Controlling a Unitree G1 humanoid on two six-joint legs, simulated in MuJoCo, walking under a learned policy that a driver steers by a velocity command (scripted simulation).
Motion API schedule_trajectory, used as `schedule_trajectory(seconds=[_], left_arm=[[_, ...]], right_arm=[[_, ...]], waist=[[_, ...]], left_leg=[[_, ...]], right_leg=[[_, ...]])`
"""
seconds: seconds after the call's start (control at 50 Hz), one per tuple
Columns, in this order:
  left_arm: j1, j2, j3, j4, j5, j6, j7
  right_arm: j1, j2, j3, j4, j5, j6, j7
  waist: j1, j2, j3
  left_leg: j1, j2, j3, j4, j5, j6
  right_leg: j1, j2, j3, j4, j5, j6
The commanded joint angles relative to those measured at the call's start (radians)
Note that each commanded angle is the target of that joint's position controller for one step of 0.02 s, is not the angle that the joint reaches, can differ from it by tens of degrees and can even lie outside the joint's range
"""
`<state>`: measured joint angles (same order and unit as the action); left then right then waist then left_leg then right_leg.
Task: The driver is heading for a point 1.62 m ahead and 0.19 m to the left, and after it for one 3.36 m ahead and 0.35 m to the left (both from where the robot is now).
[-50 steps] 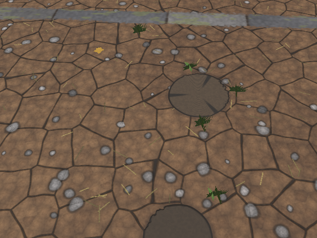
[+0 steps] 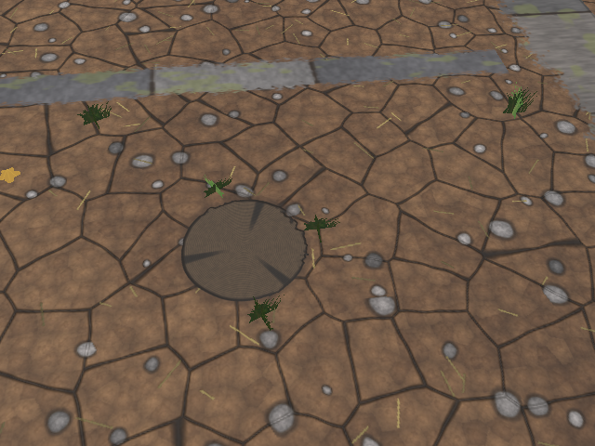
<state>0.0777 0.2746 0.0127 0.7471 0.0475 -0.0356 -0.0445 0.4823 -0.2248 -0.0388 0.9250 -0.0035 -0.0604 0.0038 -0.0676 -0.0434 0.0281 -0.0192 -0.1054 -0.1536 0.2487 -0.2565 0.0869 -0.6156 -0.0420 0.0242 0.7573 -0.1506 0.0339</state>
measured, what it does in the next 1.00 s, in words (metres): walks ahead, turning left: right foot, then left foot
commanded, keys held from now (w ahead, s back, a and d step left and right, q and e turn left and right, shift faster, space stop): w+q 0.54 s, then w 0.12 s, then w+e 0.34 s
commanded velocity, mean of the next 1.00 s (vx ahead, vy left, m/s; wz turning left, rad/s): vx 0.50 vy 0.00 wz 0.31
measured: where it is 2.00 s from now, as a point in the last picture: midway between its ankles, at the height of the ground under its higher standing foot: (216, 226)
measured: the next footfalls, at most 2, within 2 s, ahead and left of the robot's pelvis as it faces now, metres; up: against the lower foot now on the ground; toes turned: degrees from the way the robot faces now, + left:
right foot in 0.14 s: +0.25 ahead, -0.11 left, +0.00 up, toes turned +7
left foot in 0.66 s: +0.47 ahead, +0.16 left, +0.00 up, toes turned +26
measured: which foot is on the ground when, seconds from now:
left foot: down 0.00-0.14, up 0.16-0.64, down 0.66-1.00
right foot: up 0.00-0.12, down 0.14-0.68, up 0.70-1.00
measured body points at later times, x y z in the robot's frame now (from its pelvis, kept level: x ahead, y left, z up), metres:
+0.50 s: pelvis +0.27 -0.02 +0.00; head +0.30 -0.01 +0.45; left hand +0.18 +0.24 -0.13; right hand +0.51 -0.20 -0.11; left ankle +0.36 +0.15 -0.68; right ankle +0.22 -0.11 -0.75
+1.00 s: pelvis +0.51 +0.12 +0.00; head +0.53 +0.13 +0.45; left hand +0.51 +0.39 -0.14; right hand +0.60 -0.13 -0.13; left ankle +0.43 +0.14 -0.75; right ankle +0.68 +0.00 -0.68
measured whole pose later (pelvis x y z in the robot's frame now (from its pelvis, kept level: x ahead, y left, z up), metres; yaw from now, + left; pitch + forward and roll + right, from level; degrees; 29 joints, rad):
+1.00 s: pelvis +0.51 +0.12 +0.00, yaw +17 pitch +0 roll +1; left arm 0.24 0.26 0.05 0.87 0.02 -0.01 -0.04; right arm 0.37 -0.23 -0.04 0.92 -0.02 -0.09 0.00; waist -0.01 -0.04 0.04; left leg 0.01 -0.08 0.17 0.21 -0.23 0.09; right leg -0.67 -0.09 0.03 0.93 -0.07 -0.03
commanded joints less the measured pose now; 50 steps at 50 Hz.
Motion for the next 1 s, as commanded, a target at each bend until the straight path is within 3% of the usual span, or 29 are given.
schedule_trajectory(seconds=[0.02, 0.08, 0.12, 0.14, 0.16, 0.18, 0.2, 0.22, 0.26, 0.36, 0.46, 0.56, 0.62, 0.64, 0.66, 0.68, 0.7, 0.72, 0.74, 0.76, 0.78, 0.8, 0.84, 0.88, 0.94, 1.0], left_arm=[[-0.170, 0.052, 0.000, -0.118, -0.015, -0.019, 0.003], [-0.100, 0.086, 0.009, -0.107, -0.023, -0.027, 0.018], [0.109, 0.139, 0.033, -0.042, -0.022, -0.040, 0.041], [0.248, 0.199, 0.052, -0.028, -0.001, -0.050, 0.061], [0.309, 0.264, 0.067, -0.033, 0.023, -0.045, 0.073], [0.267, 0.257, 0.074, -0.029, 0.002, -0.028, 0.068], [0.193, 0.155, 0.056, -0.042, -0.008, -0.024, 0.063], [0.146, 0.093, 0.041, -0.043, -0.013, -0.029, 0.058], [0.150, 0.067, 0.033, -0.021, -0.011, -0.043, 0.059], [0.215, 0.075, 0.043, 0.026, -0.031, -0.081, 0.048], [0.254, 0.074, 0.044, 0.061, -0.029, -0.076, 0.045], [0.348, 0.114, 0.052, 0.110, -0.028, -0.061, 0.057], [0.379, 0.150, 0.053, 0.143, -0.023, -0.040, 0.065], [0.385, 0.158, 0.052, 0.149, -0.022, -0.031, 0.065], [0.375, 0.152, 0.047, 0.144, -0.027, -0.026, 0.065], [0.402, 0.071, 0.023, 0.103, -0.046, -0.031, 0.054], [0.431, 0.052, 0.024, 0.079, -0.058, -0.029, 0.043], [0.305, 0.138, 0.050, 0.064, -0.044, -0.026, 0.049], [0.259, 0.097, 0.039, 0.052, -0.058, -0.036, 0.045], [0.280, 0.078, 0.037, 0.072, -0.058, -0.036, 0.042], [0.303, 0.069, 0.039, 0.088, -0.040, -0.021, 0.039], [0.351, 0.054, 0.038, 0.117, -0.026, -0.002, 0.034], [0.359, 0.039, 0.044, 0.127, -0.021, 0.017, 0.020], [0.296, 0.027, 0.047, 0.112, -0.024, 0.023, 0.010], [0.190, 0.022, 0.048, 0.082, -0.025, 0.022, 0.006], [0.092, 0.002, 0.037, 0.051, -0.022, 0.016, -0.002]], right_arm=[[0.039, -0.183, -0.045, -0.039, -0.005, -0.007, -0.010], [-0.011, -0.199, -0.052, -0.053, -0.007, -0.002, -0.017], [-0.052, -0.211, -0.056, -0.064, -0.001, -0.008, -0.008], [-0.054, -0.178, -0.048, -0.088, 0.011, -0.016, 0.001], [0.019, -0.065, -0.026, -0.117, 0.034, -0.017, -0.004], [0.056, -0.145, -0.038, -0.119, 0.010, -0.001, -0.009], [-0.001, -0.169, -0.045, -0.102, -0.011, 0.012, -0.008], [-0.061, -0.150, -0.042, -0.106, -0.016, 0.015, 0.005], [-0.093, -0.130, -0.043, -0.112, -0.031, 0.032, 0.022], [-0.212, -0.101, -0.035, -0.166, -0.037, 0.061, 0.052], [-0.393, -0.076, -0.013, -0.235, -0.030, 0.053, 0.074], [-0.536, -0.076, 0.003, -0.294, -0.038, 0.049, 0.084], [-0.462, -0.096, -0.005, -0.275, -0.049, 0.044, 0.063], [-0.356, -0.117, -0.015, -0.240, -0.053, 0.036, 0.055], [-0.193, -0.143, -0.031, -0.182, -0.063, 0.026, 0.042], [-0.063, -0.230, -0.055, -0.158, -0.081, 0.023, 0.022], [-0.053, -0.292, -0.071, -0.160, -0.042, 0.033, 0.014], [-0.089, -0.268, -0.069, -0.165, -0.020, 0.040, 0.003], [-0.149, -0.217, -0.055, -0.150, -0.020, 0.030, -0.004], [-0.185, -0.163, -0.039, -0.139, -0.023, 0.018, -0.003], [-0.216, -0.130, -0.028, -0.130, -0.020, 0.005, -0.003], [-0.238, -0.107, -0.020, -0.128, -0.020, -0.006, -0.003], [-0.216, -0.106, -0.019, -0.110, -0.017, -0.029, -0.001], [-0.194, -0.119, -0.024, -0.091, -0.014, -0.041, 0.000], [-0.156, -0.108, -0.020, -0.068, -0.015, -0.045, -0.003], [-0.135, -0.106, -0.016, -0.050, -0.013, -0.047, -0.009]], waist=[[-0.011, 0.141, 0.023], [0.045, 0.149, -0.004], [0.145, 0.103, -0.106], [0.197, 0.030, -0.220], [0.169, -0.161, -0.331], [0.126, -0.196, -0.330], [0.103, -0.058, -0.172], [0.098, -0.003, -0.073], [0.071, -0.047, -0.013], [0.059, -0.039, 0.000], [0.082, -0.030, 0.037], [0.124, -0.025, 0.062], [0.079, -0.055, 0.001], [0.034, -0.054, -0.060], [-0.040, -0.023, -0.146], [-0.071, 0.113, -0.283], [-0.038, 0.254, -0.396], [-0.060, 0.081, -0.292], [-0.026, 0.075, -0.154], [0.023, 0.044, -0.072], [0.061, 0.060, -0.033], [0.086, 0.082, -0.023], [0.099, 0.091, -0.019], [0.094, 0.099, 0.016], [0.072, 0.101, 0.055], [0.053, 0.103, 0.071]], left_leg=[[-0.028, 0.217, -0.176, 0.002, 0.529, 0.110], [-0.060, 0.232, -0.206, 0.078, 0.607, 0.064], [-0.116, 0.170, -0.166, 0.318, 0.704, 0.022], [-0.235, 0.115, -0.125, 0.548, 0.493, 0.004], [-0.485, -0.002, -0.004, 0.821, -0.171, -0.015], [-0.585, 0.017, 0.040, 0.959, -0.268, -0.008], [-0.615, 0.082, 0.041, 0.995, -0.175, -0.005], [-0.601, 0.109, 0.054, 0.966, -0.107, -0.010], [-0.560, 0.149, 0.069, 0.916, -0.072, -0.024], [-0.648, 0.171, 0.092, 0.875, 0.034, -0.040], [-0.654, 0.167, 0.160, 0.629, 0.229, -0.052], [-0.581, 0.138, 0.251, 0.408, 0.189, -0.001], [-0.424, 0.047, 0.287, 0.345, 0.035, 0.059], [-0.293, 0.015, 0.280, 0.302, 0.021, 0.085], [-0.059, 0.020, 0.244, 0.235, 0.069, 0.114], [0.277, 0.283, -0.080, 0.218, -0.052, 0.187], [0.423, 0.548, -0.549, 0.091, 0.055, 0.298], [0.328, 0.502, -0.402, 0.082, 0.194, 0.267], [0.176, 0.463, -0.237, 0.063, 0.292, 0.238], [0.043, 0.411, -0.127, 0.025, 0.353, 0.180], [-0.039, 0.368, -0.050, -0.004, 0.369, 0.138], [-0.098, 0.342, 0.008, -0.035, 0.354, 0.112], [-0.118, 0.325, 0.062, -0.075, 0.380, 0.101], [-0.115, 0.314, 0.120, -0.114, 0.363, 0.085], [-0.080, 0.299, 0.192, -0.135, 0.381, 0.064], [-0.047, 0.290, 0.260, -0.129, 0.446, 0.047]], right_leg=[[0.023, 0.060, -0.052, -0.108, 0.063, 0.000], [0.215, 0.078, -0.027, -0.203, 0.046, -0.038], [0.516, 0.082, -0.019, -0.294, 0.044, -0.082], [0.736, -0.083, 0.139, -0.323, -0.116, -0.123], [0.955, -0.365, 0.509, -0.384, -0.271, -0.186], [0.874, -0.416, 0.760, -0.469, -0.376, -0.249], [0.733, -0.366, 0.625, -0.491, -0.420, -0.237], [0.615, -0.307, 0.467, -0.515, -0.308, -0.221], [0.505, -0.236, 0.271, -0.552, -0.088, -0.192], [0.520, -0.223, 0.072, -0.601, 0.176, -0.199], [0.523, -0.171, -0.110, -0.606, 0.294, -0.173], [0.629, -0.208, -0.178, -0.562, 0.431, -0.154], [0.705, -0.224, -0.213, -0.367, 0.844, -0.149], [0.692, -0.223, -0.224, -0.225, 0.889, -0.146], [0.582, -0.202, -0.248, -0.023, 0.770, -0.130], [0.275, -0.147, -0.250, 0.295, 0.321, -0.100], [0.008, 0.039, -0.166, 0.620, -0.393, -0.064], [-0.068, 0.002, -0.020, 0.649, -0.300, -0.073], [-0.066, -0.023, 0.012, 0.595, -0.237, -0.084], [-0.009, -0.052, 0.019, 0.496, -0.205, -0.089], [0.044, -0.065, 0.026, 0.431, -0.188, -0.085], [0.102, -0.063, 0.025, 0.405, -0.167, -0.079], [0.106, -0.048, 0.021, 0.392, -0.120, -0.077], [0.035, -0.055, 0.022, 0.353, -0.041, -0.071], [-0.057, -0.053, 0.016, 0.252, 0.073, -0.063], [-0.054, -0.041, -0.034, 0.087, 0.164, -0.064]])
Velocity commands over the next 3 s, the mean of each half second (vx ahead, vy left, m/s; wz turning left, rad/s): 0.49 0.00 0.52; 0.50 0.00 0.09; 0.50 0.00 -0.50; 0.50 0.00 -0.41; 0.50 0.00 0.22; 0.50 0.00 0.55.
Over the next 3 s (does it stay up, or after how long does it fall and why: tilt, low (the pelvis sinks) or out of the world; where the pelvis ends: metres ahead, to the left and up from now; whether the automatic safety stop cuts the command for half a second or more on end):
stays up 1.55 0.16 0.00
